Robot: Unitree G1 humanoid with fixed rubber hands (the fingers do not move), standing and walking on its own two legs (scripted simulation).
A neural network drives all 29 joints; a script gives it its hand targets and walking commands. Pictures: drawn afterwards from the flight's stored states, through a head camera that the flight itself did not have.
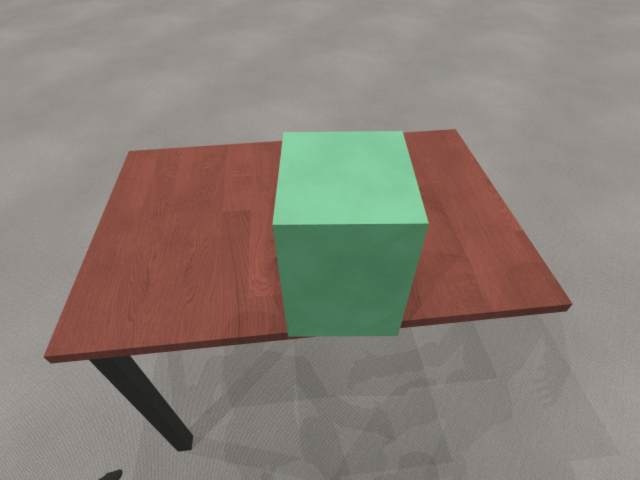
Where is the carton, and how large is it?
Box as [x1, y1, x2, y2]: [272, 131, 428, 336]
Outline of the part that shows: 402,131 283,132 272,224 288,336 397,335 428,223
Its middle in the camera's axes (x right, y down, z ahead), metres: +0.04 -0.01 +0.63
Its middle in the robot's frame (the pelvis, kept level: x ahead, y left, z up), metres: +0.49 -0.03 +0.02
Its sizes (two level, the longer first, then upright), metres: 0.209 0.187 0.265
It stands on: a table, 0.67 m high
